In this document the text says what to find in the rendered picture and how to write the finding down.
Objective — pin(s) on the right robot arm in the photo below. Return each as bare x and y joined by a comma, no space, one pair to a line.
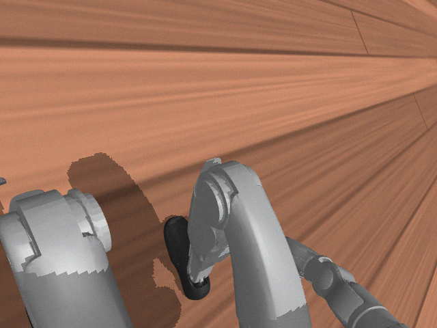
352,304

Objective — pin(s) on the right robot hand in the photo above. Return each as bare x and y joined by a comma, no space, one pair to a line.
301,254

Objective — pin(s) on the right robot foot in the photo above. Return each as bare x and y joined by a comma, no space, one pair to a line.
177,242

